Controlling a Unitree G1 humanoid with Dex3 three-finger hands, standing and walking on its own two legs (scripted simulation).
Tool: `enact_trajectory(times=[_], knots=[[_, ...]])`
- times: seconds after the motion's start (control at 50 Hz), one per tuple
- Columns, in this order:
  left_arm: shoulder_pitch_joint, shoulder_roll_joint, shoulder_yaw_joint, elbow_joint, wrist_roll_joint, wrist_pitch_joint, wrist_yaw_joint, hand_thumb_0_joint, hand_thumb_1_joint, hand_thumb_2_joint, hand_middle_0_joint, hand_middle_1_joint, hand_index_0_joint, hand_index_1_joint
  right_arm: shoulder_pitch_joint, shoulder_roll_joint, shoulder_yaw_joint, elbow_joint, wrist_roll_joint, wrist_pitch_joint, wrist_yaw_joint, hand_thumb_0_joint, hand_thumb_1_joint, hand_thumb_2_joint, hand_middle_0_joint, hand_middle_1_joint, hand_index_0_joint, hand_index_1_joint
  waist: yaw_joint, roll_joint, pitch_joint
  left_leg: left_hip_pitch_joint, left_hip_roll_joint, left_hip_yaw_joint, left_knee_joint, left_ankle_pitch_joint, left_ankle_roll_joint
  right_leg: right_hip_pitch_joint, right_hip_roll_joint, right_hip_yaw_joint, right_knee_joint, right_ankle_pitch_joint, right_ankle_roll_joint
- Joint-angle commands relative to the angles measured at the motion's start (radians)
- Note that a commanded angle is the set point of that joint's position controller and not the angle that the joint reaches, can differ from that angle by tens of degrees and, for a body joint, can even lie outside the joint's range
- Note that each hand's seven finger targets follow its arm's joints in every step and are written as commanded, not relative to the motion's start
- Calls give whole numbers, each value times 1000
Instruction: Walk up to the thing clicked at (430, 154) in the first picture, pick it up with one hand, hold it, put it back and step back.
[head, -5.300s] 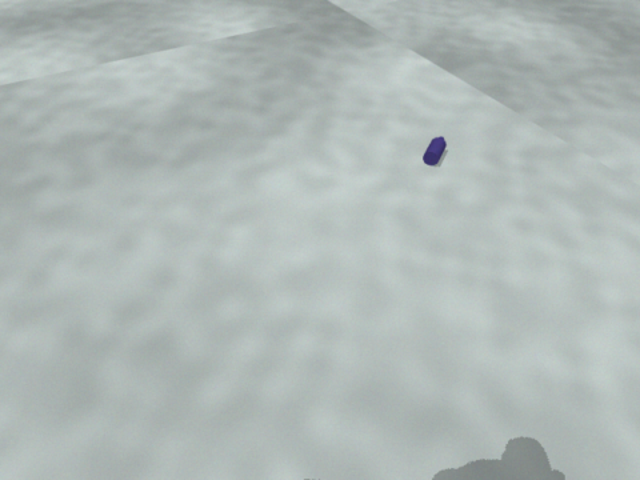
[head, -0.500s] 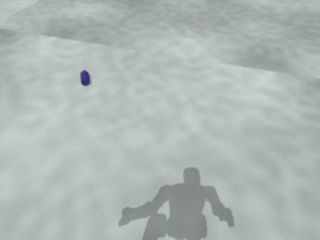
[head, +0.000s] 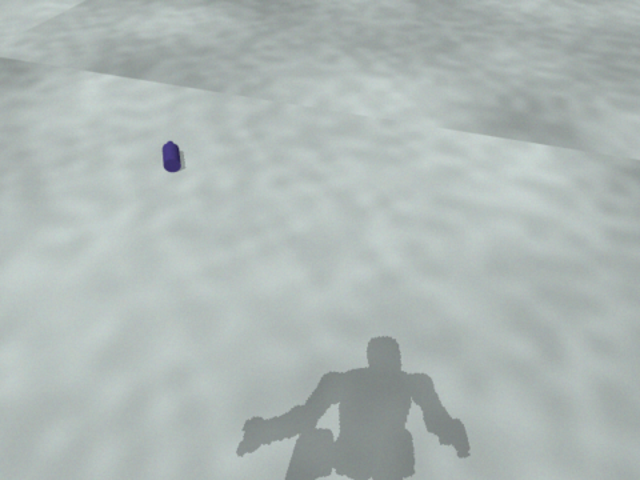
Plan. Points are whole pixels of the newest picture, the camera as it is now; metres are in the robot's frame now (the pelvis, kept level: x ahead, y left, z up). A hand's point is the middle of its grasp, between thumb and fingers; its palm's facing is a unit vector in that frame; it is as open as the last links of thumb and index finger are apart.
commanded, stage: stand
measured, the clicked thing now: (171, 154) +1.70 +0.74 -0.74
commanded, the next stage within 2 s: walk up in 0.28 s
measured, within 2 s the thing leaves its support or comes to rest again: neither
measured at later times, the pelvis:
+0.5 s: pelvis -0.01 -0.01 -0.01, yaw +7 degrees
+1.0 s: pelvis +0.00 +0.00 -0.03, yaw +18 degrees
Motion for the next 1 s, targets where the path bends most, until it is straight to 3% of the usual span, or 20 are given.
enact_trajectory(times=[0.0,0.24,0.28,0.34,0.38,0.42,0.44,0.46,0.54,0.6,0.62,0.64,0.66,0.72,0.84,0.88,0.92,0.94,0.96,0.98], knots=[[-23,218,44,-59,-4,-22,19,0,900,900,-200,-300,-200,-300,-41,-214,-41,-58,5,-18,-14,0,-900,-900,200,300,200,300,6,-1,-81,38,104,-69,-42,113,40,-25,-106,59,-54,142,-45],[-23,217,45,-59,-5,-22,18,0,900,900,-200,-300,-200,-300,-24,-215,-40,-58,4,-19,-13,0,-900,-900,200,300,200,300,6,-2,-70,19,100,-74,-54,92,39,-24,-101,55,-58,111,-43],[-53,248,92,-94,-7,-4,15,0,900,900,-200,-300,-200,-300,10,-274,-75,-103,9,-11,-13,0,-900,-900,200,300,200,300,19,35,-41,-108,109,-154,-14,224,77,20,-42,-41,59,1,-48],[-18,228,101,-105,-4,7,13,0,900,900,-200,-300,-200,-300,-5,-273,-93,-150,-1,-5,-13,0,-900,-900,200,300,200,300,31,67,-85,-131,114,-193,33,195,97,20,-48,-44,90,-54,-59],[-12,242,111,-121,0,10,10,0,900,900,-200,-300,-200,-300,-14,-253,-93,-175,-4,-1,-15,0,-900,-900,200,300,200,300,40,20,-88,-192,56,-147,113,121,72,39,-102,11,43,-79,-93],[-28,299,133,-146,8,12,10,0,900,900,-200,-300,-200,-300,7,-225,-93,-197,-3,3,-18,0,-900,-900,200,300,200,300,45,-134,-92,-254,-49,-25,356,-53,39,45,-262,140,-47,-68,-202],[-78,322,141,-181,16,11,10,0,900,900,-200,-300,-200,-300,37,-232,-103,-209,-11,8,-21,0,-900,-900,200,300,200,300,33,-193,-83,-278,-37,-3,498,-299,35,-8,-381,200,-65,0,-276],[-91,314,145,-207,24,11,8,0,900,900,-200,-300,-200,-300,48,-251,-112,-225,-19,15,-19,0,-900,-900,200,300,200,300,34,-188,-49,-287,0,-34,598,-372,32,-81,-435,221,-80,33,-309],[-124,294,132,-255,32,3,6,0,900,900,-200,-300,-200,-300,125,-233,-109,-240,-9,8,5,0,-900,-900,200,300,200,300,2,-182,-52,-252,32,-28,391,-253,35,-2,-293,23,77,248,-217],[-89,276,124,-275,14,27,-6,0,900,900,-200,-300,-200,-300,218,-230,-120,-208,-20,-14,-4,0,-900,-900,200,300,200,300,-27,-107,-117,-20,-52,42,96,-55,41,-88,-221,-87,308,114,-148],[-51,206,106,-284,5,36,-7,0,900,900,-200,-300,-200,-300,232,-285,-135,-213,-30,-25,-13,0,-900,-900,200,300,200,300,-23,87,-105,42,74,-168,-17,52,83,-210,-136,-154,488,-73,-87],[-34,153,92,-302,-2,48,-8,0,900,900,-200,-300,-200,-300,184,-379,-148,-249,-42,-35,-21,0,-900,-900,200,300,200,300,5,252,-86,69,287,-547,-73,109,185,-412,6,-117,577,-405,-29],[-44,230,114,-282,5,56,5,0,900,900,-200,-300,-200,-300,164,-430,-157,-269,-28,-40,-25,0,-900,-900,200,300,200,300,-14,214,-82,-58,339,-639,-67,46,292,-324,-46,16,641,-449,-37],[4,227,114,-256,-9,48,1,0,900,900,-200,-300,-200,-300,96,-309,-116,-291,-17,-48,-46,0,-900,-900,200,300,200,300,37,139,-83,2,212,-348,65,256,239,-336,-85,16,619,-343,-46],[0,203,114,-273,-1,35,1,0,900,900,-200,-300,-200,-300,161,-312,-110,-310,-12,-39,-50,0,-900,-900,200,300,200,300,-3,173,-121,-20,190,-301,159,529,233,-206,-23,-55,413,-290,-40],[30,195,116,-261,-1,27,5,0,900,900,-200,-300,-200,-300,132,-312,-107,-326,-5,-29,-49,0,-900,-900,200,300,200,300,16,165,-134,-64,164,-282,211,467,217,-126,0,-78,282,-214,-53],[86,230,126,-238,11,8,11,0,900,900,-200,-300,-200,-300,91,-266,-91,-349,13,-15,-44,0,-900,-900,200,300,200,300,53,82,-146,-173,91,-232,316,334,136,21,-45,-20,113,-10,-93],[93,290,138,-240,21,-2,15,0,900,900,-200,-300,-200,-300,92,-214,-76,-363,23,-12,-42,0,-900,-900,200,300,200,300,46,-83,-118,-265,-13,-154,446,167,79,35,-203,165,31,83,-142],[27,324,137,-265,13,-7,12,0,900,900,-200,-300,-200,-300,97,-193,-72,-360,22,-3,-48,0,-900,-900,200,300,200,300,31,-174,-95,-320,-105,-76,525,-307,51,-13,-372,308,-26,129,-257],[-7,340,140,-283,17,-9,6,0,900,900,-200,-300,-200,-300,106,-237,-89,-342,12,2,-53,0,-900,-900,200,300,200,300,28,-192,-67,-282,-63,-86,649,-464,42,-110,-437,365,-10,186,-332]])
